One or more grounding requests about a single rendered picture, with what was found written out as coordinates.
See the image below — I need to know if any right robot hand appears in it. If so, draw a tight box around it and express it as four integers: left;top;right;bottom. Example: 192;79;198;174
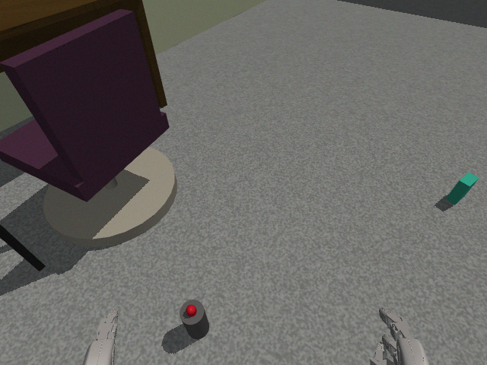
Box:
370;308;429;365

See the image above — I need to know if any office chair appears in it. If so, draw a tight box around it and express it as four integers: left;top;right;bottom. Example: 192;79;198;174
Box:
0;9;177;247

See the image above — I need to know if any left robot hand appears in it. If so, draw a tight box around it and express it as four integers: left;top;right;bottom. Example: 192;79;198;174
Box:
82;309;118;365

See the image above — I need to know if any desk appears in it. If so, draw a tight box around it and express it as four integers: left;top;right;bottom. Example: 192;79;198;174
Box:
0;0;167;108

